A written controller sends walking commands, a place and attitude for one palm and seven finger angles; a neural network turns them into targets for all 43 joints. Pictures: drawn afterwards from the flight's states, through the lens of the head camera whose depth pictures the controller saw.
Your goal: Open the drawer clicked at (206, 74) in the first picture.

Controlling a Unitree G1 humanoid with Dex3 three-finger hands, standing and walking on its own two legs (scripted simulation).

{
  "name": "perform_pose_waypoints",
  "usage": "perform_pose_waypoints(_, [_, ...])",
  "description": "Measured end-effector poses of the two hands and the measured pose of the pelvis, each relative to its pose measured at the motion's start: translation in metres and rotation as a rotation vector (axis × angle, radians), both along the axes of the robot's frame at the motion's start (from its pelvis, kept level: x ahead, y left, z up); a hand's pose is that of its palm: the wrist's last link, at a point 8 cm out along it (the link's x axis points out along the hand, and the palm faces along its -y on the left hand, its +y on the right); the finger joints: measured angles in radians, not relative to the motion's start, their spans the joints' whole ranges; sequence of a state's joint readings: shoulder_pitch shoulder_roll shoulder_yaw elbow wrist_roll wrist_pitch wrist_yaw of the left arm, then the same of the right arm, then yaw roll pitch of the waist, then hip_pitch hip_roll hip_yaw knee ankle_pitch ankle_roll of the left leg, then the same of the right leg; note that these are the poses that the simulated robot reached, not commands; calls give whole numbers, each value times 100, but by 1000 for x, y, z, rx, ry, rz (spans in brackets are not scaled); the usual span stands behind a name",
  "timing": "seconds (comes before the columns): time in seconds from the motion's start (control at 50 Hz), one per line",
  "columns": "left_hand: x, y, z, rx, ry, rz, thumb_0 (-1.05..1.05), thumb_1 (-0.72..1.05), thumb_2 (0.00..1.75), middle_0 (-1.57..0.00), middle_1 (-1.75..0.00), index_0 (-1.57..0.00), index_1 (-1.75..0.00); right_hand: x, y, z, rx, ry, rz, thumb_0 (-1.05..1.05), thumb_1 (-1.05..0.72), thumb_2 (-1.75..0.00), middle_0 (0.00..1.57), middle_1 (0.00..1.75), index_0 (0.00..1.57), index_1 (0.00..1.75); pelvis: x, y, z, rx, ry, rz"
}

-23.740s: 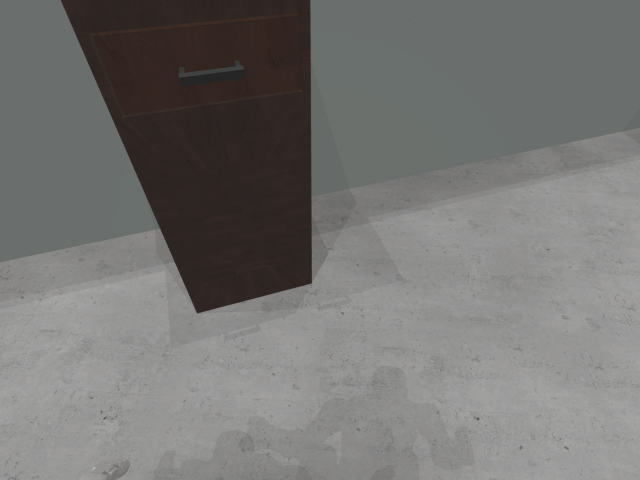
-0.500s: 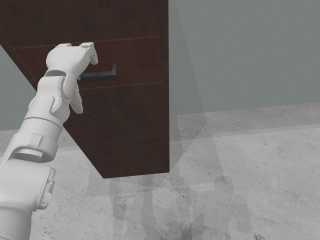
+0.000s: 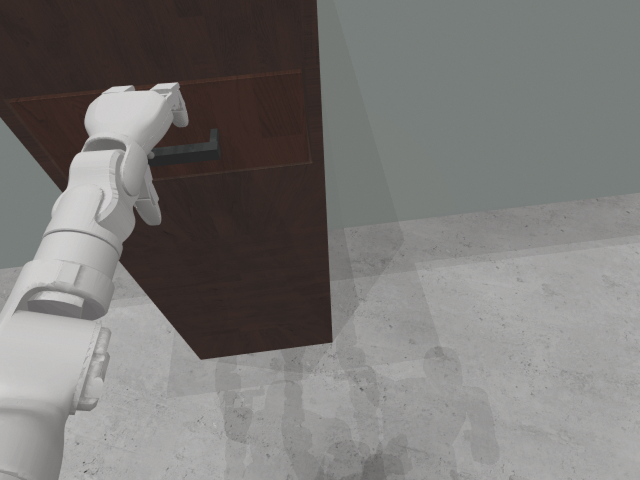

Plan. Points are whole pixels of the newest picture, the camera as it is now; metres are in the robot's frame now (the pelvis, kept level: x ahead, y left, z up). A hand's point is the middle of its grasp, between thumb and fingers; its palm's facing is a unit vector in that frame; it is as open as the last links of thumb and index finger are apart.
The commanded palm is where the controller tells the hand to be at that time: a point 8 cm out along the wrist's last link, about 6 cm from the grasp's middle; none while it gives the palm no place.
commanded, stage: re-aim the fingers above the handle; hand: left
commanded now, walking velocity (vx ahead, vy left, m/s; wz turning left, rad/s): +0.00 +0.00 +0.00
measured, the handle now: (175, 147) +0.55 +0.22 +0.11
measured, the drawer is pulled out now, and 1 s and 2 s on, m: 0.00 0.00 0.00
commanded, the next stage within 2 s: lower the fingers behind the handle in 1.46 s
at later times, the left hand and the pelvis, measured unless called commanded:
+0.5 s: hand (160, 149) +0.48 +0.20 +0.16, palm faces +0.04 -0.02 -1.00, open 13.8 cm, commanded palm +0.45 +0.22 +0.22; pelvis +0.00 +0.01 +0.00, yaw +0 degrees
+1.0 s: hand (164, 145) +0.48 +0.19 +0.17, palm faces +0.07 -0.01 -1.00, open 13.8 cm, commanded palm +0.44 +0.22 +0.22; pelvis +0.00 +0.00 +0.00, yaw +0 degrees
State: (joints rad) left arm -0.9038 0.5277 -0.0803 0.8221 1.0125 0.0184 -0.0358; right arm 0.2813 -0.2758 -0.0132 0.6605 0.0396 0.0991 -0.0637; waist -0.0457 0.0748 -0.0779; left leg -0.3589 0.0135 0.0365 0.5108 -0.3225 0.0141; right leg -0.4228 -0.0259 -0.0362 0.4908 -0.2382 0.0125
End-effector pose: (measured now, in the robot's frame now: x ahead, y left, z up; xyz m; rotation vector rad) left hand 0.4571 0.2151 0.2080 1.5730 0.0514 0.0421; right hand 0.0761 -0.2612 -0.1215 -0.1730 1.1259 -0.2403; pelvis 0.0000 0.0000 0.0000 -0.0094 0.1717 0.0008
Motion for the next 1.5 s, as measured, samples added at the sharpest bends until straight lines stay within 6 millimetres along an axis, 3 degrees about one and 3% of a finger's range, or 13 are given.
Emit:
perform_pose_waypoints(0.2, [-4,21,13,27,-31,101,0,-49,30,-31,-120,-32,-120,-7,0,-2,10,35,3,1,-91,-90,20,30,20,30,0,2,1,-4,-1,13])
perform_pose_waypoints(0.38, [-6,-14,7,-7,-3,-45,0,-49,30,-31,-120,-32,-120,6,3,3,1,-20,10,1,-91,-90,20,30,20,30,1,6,1,-4,-11,9])
perform_pose_waypoints(0.44, [-5,-18,7,-20,-27,-54,0,-49,30,-31,-120,-32,-120,11,6,3,11,-38,14,1,-91,-90,20,30,20,30,0,6,1,-2,-13,5])
perform_pose_waypoints(0.7, [-9,10,14,23,-26,117,0,-49,30,-31,-120,-32,-120,13,12,-2,49,-23,29,1,-91,-90,20,30,20,30,0,2,2,0,-9,11])
perform_pose_waypoints(0.84, [-11,-15,2,-1,33,-3,0,-49,30,-31,-120,-32,-120,16,3,4,5,-35,36,1,-91,-90,20,30,20,30,-1,1,1,-1,-26,23])
perform_pose_waypoints(0.94, [-5,-27,3,-20,-20,-69,0,-49,30,-32,-120,-32,-120,16,-1,6,-12,-53,26,1,-91,-90,20,30,20,30,-3,1,1,0,-16,11])
perform_pose_waypoints(1.06, [-3,-6,22,6,-113,40,0,-49,30,-32,-120,-32,-120,8,3,-1,25,-29,16,1,-91,-90,20,30,20,30,-2,1,1,2,-4,-3])
perform_pose_waypoints(1.16, [-12,11,25,42,-59,156,0,-49,30,-31,-120,-32,-120,5,7,-5,60,-7,17,1,-91,-90,20,30,20,30,0,0,2,2,-12,5])
perform_pose_waypoints(1.24, [-18,0,9,24,39,113,0,-49,30,-31,-120,-32,-120,12,6,-2,45,-17,31,1,-91,-90,20,30,20,30,-1,-1,2,2,-29,20])
perform_pose_waypoints(1.34, [-17,-34,-8,-2,72,-70,0,-49,30,-31,-120,-32,-120,22,2,6,-2,-69,43,1,-91,-90,20,30,20,30,-5,-1,1,2,-35,26])
perform_pose_waypoints(1.42, [-9,-47,2,-19,-34,-147,0,-49,30,-32,-120,-32,-120,23,1,8,-16,-90,38,1,-91,-90,20,30,20,30,-7,0,0,2,-20,16])
perform_pose_waypoints(1.5, [3,-28,24,-13,-148,-34,0,-49,30,-32,-120,-32,-120,13,4,1,9,-61,25,1,-91,-90,20,30,20,30,-8,0,0,3,-2,1])
